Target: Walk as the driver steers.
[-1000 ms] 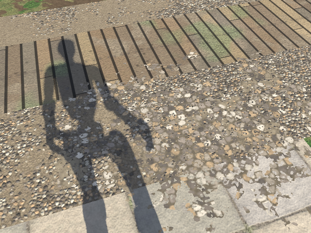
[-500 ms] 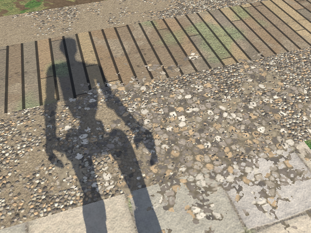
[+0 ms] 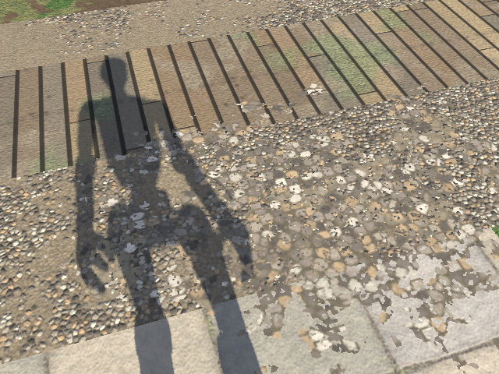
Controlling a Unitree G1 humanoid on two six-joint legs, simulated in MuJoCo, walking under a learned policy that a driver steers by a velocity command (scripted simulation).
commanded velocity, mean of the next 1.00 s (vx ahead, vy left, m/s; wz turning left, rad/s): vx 0.03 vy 0.00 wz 0.00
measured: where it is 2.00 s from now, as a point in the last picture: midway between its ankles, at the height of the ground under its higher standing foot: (251, 363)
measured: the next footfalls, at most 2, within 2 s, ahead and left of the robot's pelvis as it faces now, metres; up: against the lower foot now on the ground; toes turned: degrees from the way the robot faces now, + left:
right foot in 1.52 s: +0.46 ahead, -0.11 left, +0.00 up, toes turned -1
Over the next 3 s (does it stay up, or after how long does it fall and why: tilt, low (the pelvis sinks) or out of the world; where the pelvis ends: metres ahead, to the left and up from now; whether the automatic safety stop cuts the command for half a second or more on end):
stays up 0.70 0.08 0.00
